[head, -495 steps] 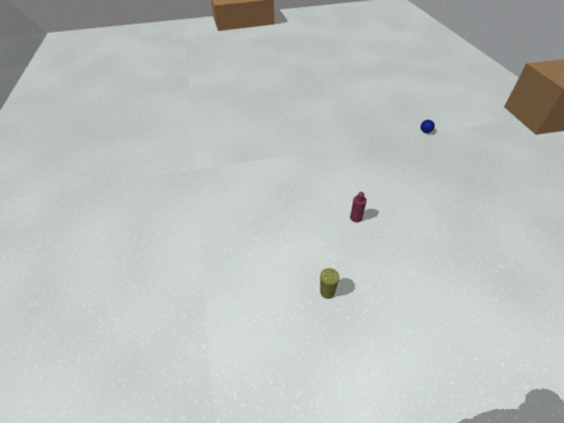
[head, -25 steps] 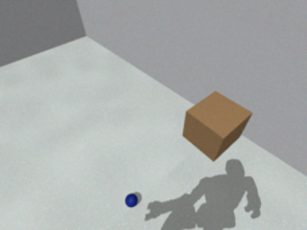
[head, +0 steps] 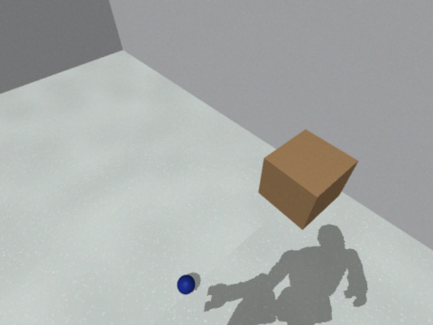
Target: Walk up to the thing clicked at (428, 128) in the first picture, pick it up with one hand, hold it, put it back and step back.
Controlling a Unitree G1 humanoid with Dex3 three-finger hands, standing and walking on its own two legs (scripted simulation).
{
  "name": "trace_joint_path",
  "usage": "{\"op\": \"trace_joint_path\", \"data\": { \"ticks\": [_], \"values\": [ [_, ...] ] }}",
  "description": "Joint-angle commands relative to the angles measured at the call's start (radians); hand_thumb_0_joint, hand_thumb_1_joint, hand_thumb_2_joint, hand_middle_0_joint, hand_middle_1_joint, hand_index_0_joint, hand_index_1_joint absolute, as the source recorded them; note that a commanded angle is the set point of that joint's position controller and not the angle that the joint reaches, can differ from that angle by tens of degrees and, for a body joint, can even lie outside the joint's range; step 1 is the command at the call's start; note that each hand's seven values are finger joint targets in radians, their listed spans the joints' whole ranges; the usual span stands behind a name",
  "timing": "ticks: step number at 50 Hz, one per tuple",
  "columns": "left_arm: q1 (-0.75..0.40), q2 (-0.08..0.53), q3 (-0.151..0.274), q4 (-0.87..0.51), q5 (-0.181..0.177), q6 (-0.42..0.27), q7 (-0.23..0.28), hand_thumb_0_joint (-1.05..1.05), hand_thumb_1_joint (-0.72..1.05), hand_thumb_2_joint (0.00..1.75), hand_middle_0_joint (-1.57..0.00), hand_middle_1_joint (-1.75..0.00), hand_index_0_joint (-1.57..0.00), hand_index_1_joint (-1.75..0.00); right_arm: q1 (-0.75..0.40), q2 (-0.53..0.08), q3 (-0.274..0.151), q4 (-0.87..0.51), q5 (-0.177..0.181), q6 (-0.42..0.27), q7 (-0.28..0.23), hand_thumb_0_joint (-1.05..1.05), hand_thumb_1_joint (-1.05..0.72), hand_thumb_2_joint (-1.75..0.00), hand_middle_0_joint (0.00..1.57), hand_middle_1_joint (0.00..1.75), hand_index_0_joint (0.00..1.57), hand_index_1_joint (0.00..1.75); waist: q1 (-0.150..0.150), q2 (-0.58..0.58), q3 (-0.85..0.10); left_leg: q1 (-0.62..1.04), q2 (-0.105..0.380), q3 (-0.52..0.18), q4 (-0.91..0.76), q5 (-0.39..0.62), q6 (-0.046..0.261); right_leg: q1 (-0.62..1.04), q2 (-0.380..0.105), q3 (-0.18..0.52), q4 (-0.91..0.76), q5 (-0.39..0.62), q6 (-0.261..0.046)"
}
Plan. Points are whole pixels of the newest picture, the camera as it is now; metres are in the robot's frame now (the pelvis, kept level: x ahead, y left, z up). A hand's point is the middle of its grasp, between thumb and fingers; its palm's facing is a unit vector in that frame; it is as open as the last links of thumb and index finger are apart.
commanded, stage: stand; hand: left
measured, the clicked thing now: (186, 284) +0.45 +0.17 -0.74
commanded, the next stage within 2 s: walk up in 0.94 s
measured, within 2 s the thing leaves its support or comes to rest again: neither
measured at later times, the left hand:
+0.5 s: hand out of the picture +0.07 +0.25 -0.16, palm faces -0.02 -0.94 -0.34, open 7.4 cm
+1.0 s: hand out of the picture +0.07 +0.26 -0.16, palm faces -0.01 -0.94 -0.34, open 7.4 cm
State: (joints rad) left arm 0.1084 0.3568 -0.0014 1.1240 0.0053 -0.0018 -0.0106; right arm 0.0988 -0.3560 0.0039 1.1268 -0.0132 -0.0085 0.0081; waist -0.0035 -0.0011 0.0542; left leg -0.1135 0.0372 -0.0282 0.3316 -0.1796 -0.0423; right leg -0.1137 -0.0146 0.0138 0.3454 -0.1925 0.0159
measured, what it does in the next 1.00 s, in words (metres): stands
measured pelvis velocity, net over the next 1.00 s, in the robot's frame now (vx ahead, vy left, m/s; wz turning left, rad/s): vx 0.00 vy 0.00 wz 0.00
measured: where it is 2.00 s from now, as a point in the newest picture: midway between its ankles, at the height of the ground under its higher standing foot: outside the picture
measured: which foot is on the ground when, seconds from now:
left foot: down 0.00-1.00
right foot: down 0.00-1.00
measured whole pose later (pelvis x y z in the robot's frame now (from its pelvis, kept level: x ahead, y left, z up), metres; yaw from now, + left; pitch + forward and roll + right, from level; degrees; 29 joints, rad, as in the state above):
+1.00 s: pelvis +0.00 +0.00 +0.00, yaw +0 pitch -2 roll +0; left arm 0.14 0.37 0.03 1.09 0.02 0.02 -0.02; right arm 0.14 -0.35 -0.01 1.10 -0.02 -0.02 0.00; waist 0.00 -0.01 0.05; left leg -0.12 0.03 -0.03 0.35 -0.19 -0.04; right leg -0.13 -0.02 0.01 0.38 -0.22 0.01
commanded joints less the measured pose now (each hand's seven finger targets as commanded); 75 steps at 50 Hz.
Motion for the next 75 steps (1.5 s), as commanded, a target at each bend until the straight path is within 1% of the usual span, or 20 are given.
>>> {"op": "trace_joint_path", "data": {
  "ticks": [1, 35, 38, 46, 47, 49, 51, 53, 55, 57, 59, 61, 62, 64, 66, 68, 70, 71, 73, 75],
  "values": [
    [-0.036, 0.219, 0.043, -0.062, 0.003, -0.027, 0.015, 0.00, 0.90, 0.90, -0.20, -0.30, -0.20, -0.30, -0.031, -0.222, -0.045, -0.061, 0.005, -0.017, -0.014, 0.00, -0.90, -0.90, 0.20, 0.30, 0.20, 0.30, 0.003, 0.006, -0.090, 0.022, 0.091, -0.059, -0.035, 0.153, 0.053, 0.012, -0.113, 0.073, -0.054, 0.159, -0.032],
    [-0.028, 0.224, 0.046, -0.066, 0.003, -0.026, 0.015, 0.00, 0.90, 0.90, -0.20, -0.30, -0.20, -0.30, -0.016, -0.216, -0.047, -0.062, 0.002, -0.013, -0.012, 0.00, -0.90, -0.90, 0.20, 0.30, 0.20, 0.30, 0.003, 0.010, -0.049, -0.012, 0.081, -0.067, -0.052, 0.077, 0.051, -0.006, -0.108, 0.072, -0.069, 0.061, -0.035],
    [-0.024, 0.225, 0.046, -0.069, 0.005, -0.028, 0.016, 0.00, 0.90, 0.90, -0.20, -0.30, -0.20, -0.30, -0.016, -0.216, -0.048, -0.065, 0.004, -0.014, -0.012, 0.00, -0.90, -0.90, 0.20, 0.30, 0.20, 0.30, 0.004, 0.003, -0.082, 0.004, 0.086, -0.067, -0.041, 0.135, 0.056, 0.021, -0.113, 0.066, -0.057, 0.136, -0.033],
    [-0.017, 0.224, 0.046, -0.068, 0.003, -0.026, 0.015, 0.00, 0.90, 0.90, -0.20, -0.30, -0.20, -0.30, -0.018, -0.215, -0.046, -0.066, 0.004, -0.016, -0.013, 0.00, -0.90, -0.90, 0.20, 0.30, 0.20, 0.30, 0.007, 0.006, -0.065, 0.010, 0.085, -0.067, -0.045, 0.126, 0.051, -0.001, -0.109, 0.064, -0.058, 0.107, -0.035],
    [-0.007, 0.252, 0.094, -0.100, 0.024, -0.001, -0.001, 0.00, 0.90, 0.90, -0.20, -0.30, -0.20, -0.30, 0.048, -0.259, -0.072, -0.081, -0.003, -0.031, -0.027, 0.00, -0.90, -0.90, 0.20, 0.30, 0.20, 0.30, -0.009, -0.050, -0.077, 0.010, 0.092, -0.083, -0.049, 0.019, 0.079, -0.022, -0.056, 0.037, -0.008, 0.002, -0.045],
    [-0.009, 0.222, 0.094, -0.118, 0.030, 0.017, -0.010, 0.00, 0.90, 0.90, -0.20, -0.30, -0.20, -0.30, 0.076, -0.286, -0.087, -0.081, -0.010, -0.038, -0.038, 0.00, -0.90, -0.90, 0.20, 0.30, 0.20, 0.30, -0.015, 0.019, -0.048, 0.011, 0.153, -0.167, -0.091, -0.136, 0.124, -0.107, -0.041, 0.034, 0.049, -0.111, -0.046],
    [0.031, 0.195, 0.100, -0.126, 0.028, 0.026, -0.018, 0.00, 0.90, 0.90, -0.20, -0.30, -0.20, -0.30, 0.044, -0.289, -0.093, -0.111, -0.015, -0.042, -0.044, 0.00, -0.90, -0.90, 0.20, 0.30, 0.20, 0.30, 0.007, 0.095, -0.003, -0.061, 0.203, -0.218, -0.112, -0.209, 0.165, -0.117, -0.027, 0.030, 0.127, -0.179, -0.046],
    [0.053, 0.194, 0.106, -0.138, 0.032, 0.024, -0.023, 0.00, 0.90, 0.90, -0.20, -0.30, -0.20, -0.30, 0.025, -0.277, -0.094, -0.139, -0.019, -0.045, -0.046, 0.00, -0.90, -0.90, 0.20, 0.30, 0.20, 0.30, 0.021, 0.107, 0.005, -0.097, 0.196, -0.188, -0.069, -0.127, 0.165, -0.095, -0.034, 0.046, 0.111, -0.144, -0.054],
    [0.085, 0.212, 0.113, -0.145, 0.032, 0.014, -0.022, 0.00, 0.90, 0.90, -0.20, -0.30, -0.20, -0.30, 0.020, -0.252, -0.086, -0.159, -0.012, -0.044, -0.046, 0.00, -0.90, -0.90, 0.20, 0.30, 0.20, 0.30, 0.035, 0.065, -0.016, -0.121, 0.115, -0.086, 0.031, -0.027, 0.117, -0.029, -0.064, 0.096, 0.027, 0.000, -0.073],
    [0.083, 0.263, 0.127, -0.169, 0.030, 0.008, -0.019, 0.00, 0.90, 0.90, -0.20, -0.30, -0.20, -0.30, 0.031, -0.213, -0.077, -0.182, -0.006, -0.040, -0.047, 0.00, -0.90, -0.90, 0.20, 0.30, 0.20, 0.30, 0.030, -0.042, -0.015, -0.146, 0.001, 0.030, 0.186, -0.031, 0.059, -0.011, -0.151, 0.212, -0.042, 0.077, -0.137],
    [0.058, 0.270, 0.127, -0.201, 0.028, 0.010, -0.015, 0.00, 0.90, 0.90, -0.20, -0.30, -0.20, -0.30, 0.064, -0.190, -0.071, -0.186, -0.003, -0.041, -0.049, 0.00, -0.90, -0.90, 0.20, 0.30, 0.20, 0.30, 0.016, -0.095, -0.014, -0.165, -0.028, 0.064, 0.203, -0.114, 0.042, 0.004, -0.191, 0.219, -0.031, 0.136, -0.184],
    [0.043, 0.251, 0.118, -0.225, 0.028, 0.014, -0.015, 0.00, 0.90, 0.90, -0.20, -0.30, -0.20, -0.30, 0.097, -0.188, -0.072, -0.182, -0.007, -0.046, -0.049, 0.00, -0.90, -0.90, 0.20, 0.30, 0.20, 0.30, 0.001, -0.127, -0.020, -0.091, -0.019, 0.057, 0.149, -0.104, 0.052, -0.045, -0.170, 0.173, 0.004, 0.198, -0.163],
    [0.024, 0.240, 0.113, -0.238, 0.023, 0.016, -0.016, 0.00, 0.90, 0.90, -0.20, -0.30, -0.20, -0.30, 0.126, -0.199, -0.075, -0.178, -0.009, -0.051, -0.049, 0.00, -0.90, -0.90, 0.20, 0.30, 0.20, 0.30, -0.017, -0.120, -0.040, -0.011, 0.009, 0.039, 0.086, 0.018, 0.058, -0.080, -0.146, 0.132, 0.042, 0.240, -0.133],
    [0.025, 0.221, 0.115, -0.244, 0.015, 0.018, -0.011, 0.00, 0.90, 0.90, -0.20, -0.30, -0.20, -0.30, 0.175, -0.265, -0.100, -0.170, -0.015, -0.053, -0.052, 0.00, -0.90, -0.90, 0.20, 0.30, 0.20, 0.30, -0.028, -0.046, -0.089, 0.124, 0.137, -0.088, 0.086, 0.287, 0.122, -0.160, -0.058, 0.049, 0.160, 0.246, -0.063],
    [0.034, 0.208, 0.114, -0.242, 0.019, 0.020, -0.006, 0.00, 0.90, 0.90, -0.20, -0.30, -0.20, -0.30, 0.174, -0.298, -0.108, -0.181, -0.009, -0.051, -0.056, 0.00, -0.90, -0.90, 0.20, 0.30, 0.20, 0.30, -0.025, 0.032, -0.096, 0.132, 0.224, -0.159, 0.094, 0.358, 0.195, -0.173, -0.029, 0.036, 0.207, 0.150, -0.045],
    [0.083, 0.213, 0.118, -0.229, 0.019, 0.014, -0.005, 0.00, 0.90, 0.90, -0.20, -0.30, -0.20, -0.30, 0.116, -0.289, -0.105, -0.209, -0.005, -0.043, -0.056, 0.00, -0.90, -0.90, 0.20, 0.30, 0.20, 0.30, 0.008, 0.052, -0.091, 0.047, 0.198, -0.104, 0.146, 0.306, 0.187, -0.093, -0.049, 0.055, 0.167, 0.199, -0.045],
    [0.123, 0.254, 0.133, -0.219, 0.016, 0.004, -0.002, 0.00, 0.90, 0.90, -0.20, -0.30, -0.20, -0.30, 0.077, -0.250, -0.091, -0.233, 0.004, -0.035, -0.056, 0.00, -0.90, -0.90, 0.20, 0.30, 0.20, 0.30, 0.033, -0.014, -0.094, -0.083, 0.084, 0.030, 0.267, 0.249, 0.109, 0.041, -0.107, 0.136, 0.099, 0.395, -0.079],
    [0.122, 0.271, 0.134, -0.223, 0.013, 0.004, 0.000, 0.00, 0.90, 0.90, -0.20, -0.30, -0.20, -0.30, 0.059, -0.226, -0.084, -0.243, 0.008, -0.030, -0.057, 0.00, -0.90, -0.90, 0.20, 0.30, 0.20, 0.30, 0.037, -0.040, -0.075, -0.162, 0.020, 0.085, 0.316, 0.126, 0.071, 0.084, -0.147, 0.181, 0.072, 0.433, -0.129],
    [0.133, 0.256, 0.126, -0.239, 0.019, 0.006, 0.004, 0.00, 0.90, 0.90, -0.20, -0.30, -0.20, -0.30, 0.040, -0.183, -0.071, -0.250, 0.001, -0.025, -0.059, 0.00, -0.90, -0.90, 0.20, 0.30, 0.20, 0.30, 0.048, -0.085, -0.040, -0.248, -0.032, 0.089, 0.392, -0.314, 0.069, 0.088, -0.228, 0.251, 0.042, 0.475, -0.242],
    [0.105, 0.250, 0.122, -0.258, 0.030, 0.009, 0.004, 0.00, 0.90, 0.90, -0.20, -0.30, -0.20, -0.30, 0.062, -0.183, -0.070, -0.250, 0.001, -0.030, -0.054, 0.00, -0.90, -0.90, 0.20, 0.30, 0.20, 0.30, 0.034, -0.119, 0.007, -0.246, -0.010, 0.051, 0.333, -0.393, 0.079, 0.051, -0.219, 0.232, 0.050, 0.449, -0.253]
  ]
}}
